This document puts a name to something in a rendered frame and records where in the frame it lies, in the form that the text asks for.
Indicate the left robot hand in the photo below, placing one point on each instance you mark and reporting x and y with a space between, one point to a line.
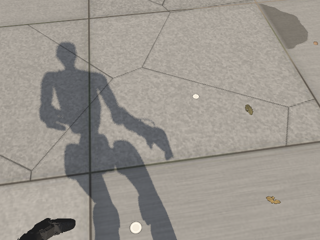
48 228

